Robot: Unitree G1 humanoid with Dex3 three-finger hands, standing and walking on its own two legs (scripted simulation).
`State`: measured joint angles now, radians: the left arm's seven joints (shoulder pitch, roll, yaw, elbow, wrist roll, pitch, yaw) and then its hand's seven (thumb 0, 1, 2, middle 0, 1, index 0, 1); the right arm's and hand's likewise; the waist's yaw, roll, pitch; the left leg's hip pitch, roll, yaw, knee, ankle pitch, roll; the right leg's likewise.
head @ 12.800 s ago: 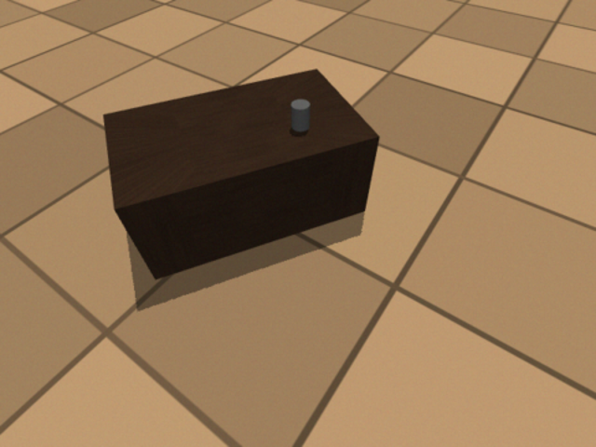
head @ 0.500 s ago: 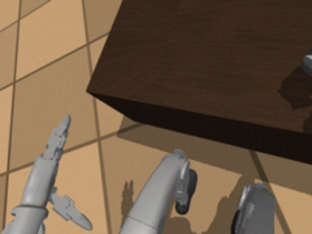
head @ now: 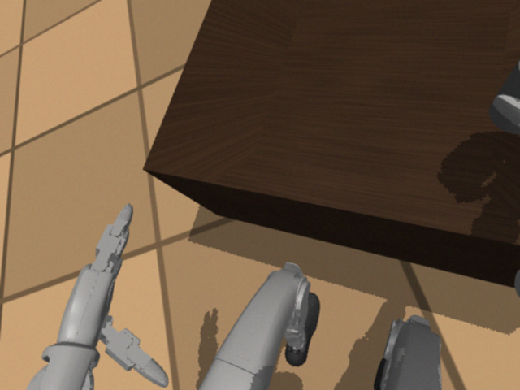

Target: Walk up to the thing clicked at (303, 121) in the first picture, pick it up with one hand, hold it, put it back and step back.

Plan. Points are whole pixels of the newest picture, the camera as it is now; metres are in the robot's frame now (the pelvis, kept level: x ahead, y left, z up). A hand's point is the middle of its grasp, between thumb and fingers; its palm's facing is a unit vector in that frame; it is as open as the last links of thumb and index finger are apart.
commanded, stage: settle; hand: right
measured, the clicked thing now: out of the picture +0.57 -0.18 -0.02
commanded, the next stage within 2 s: lift in 0.24 s
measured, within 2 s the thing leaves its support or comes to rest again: neither
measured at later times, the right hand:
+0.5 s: hand out of the picture +0.57 -0.19 +0.02, palm faces +0.12 +0.99 +0.00, open 10.3 cm
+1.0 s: hand out of the picture +0.50 -0.19 +0.09, palm faces +0.12 +0.99 +0.01, open 10.3 cm
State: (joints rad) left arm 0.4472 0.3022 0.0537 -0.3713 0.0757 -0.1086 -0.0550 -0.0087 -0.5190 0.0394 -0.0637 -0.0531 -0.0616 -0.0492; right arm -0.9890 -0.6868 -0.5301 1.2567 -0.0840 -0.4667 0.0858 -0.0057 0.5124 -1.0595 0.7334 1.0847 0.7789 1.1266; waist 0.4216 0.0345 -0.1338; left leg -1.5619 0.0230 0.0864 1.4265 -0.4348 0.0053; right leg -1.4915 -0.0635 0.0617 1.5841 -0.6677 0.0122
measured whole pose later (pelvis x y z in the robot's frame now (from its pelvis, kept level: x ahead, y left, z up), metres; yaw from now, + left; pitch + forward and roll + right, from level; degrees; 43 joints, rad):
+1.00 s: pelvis +0.03 +0.00 +0.07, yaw -2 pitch +24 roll +3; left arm 0.45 0.25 0.07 -0.10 0.05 -0.08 -0.03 -0.01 -0.53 0.04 -0.05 -0.05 -0.05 -0.04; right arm -0.65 -0.39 -0.43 1.00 0.04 -0.46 0.11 -0.01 0.52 -1.08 0.72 1.11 0.77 1.15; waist 0.23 0.02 -0.17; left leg -1.18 0.02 0.07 1.17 -0.41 0.00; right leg -1.10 -0.05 0.03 1.28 -0.61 0.01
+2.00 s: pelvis +0.04 +0.00 +0.13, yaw -3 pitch +12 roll +1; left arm 0.40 0.21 0.09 0.20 0.00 -0.06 0.02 -0.01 -0.52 0.03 -0.05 -0.05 -0.05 -0.04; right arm -0.21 -0.19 -0.20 0.53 0.14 -0.38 0.08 -0.01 0.52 -1.08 0.73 1.10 0.77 1.14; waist 0.06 0.03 -0.11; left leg -0.77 0.04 0.04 0.91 -0.35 -0.01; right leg -0.67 -0.02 -0.01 0.97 -0.51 0.00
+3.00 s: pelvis +0.05 +0.00 +0.15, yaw -3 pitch +9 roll +0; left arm 0.36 0.21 0.10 0.30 -0.02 -0.06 0.03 -0.01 -0.51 0.03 -0.05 -0.05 -0.05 -0.04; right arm -0.13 -0.18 -0.16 0.44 0.16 -0.35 0.07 -0.01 0.52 -1.08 0.72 1.11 0.77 1.14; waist 0.04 0.02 -0.08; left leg -0.65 0.05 0.03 0.82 -0.32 -0.02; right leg -0.54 -0.02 -0.01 0.86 -0.47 0.00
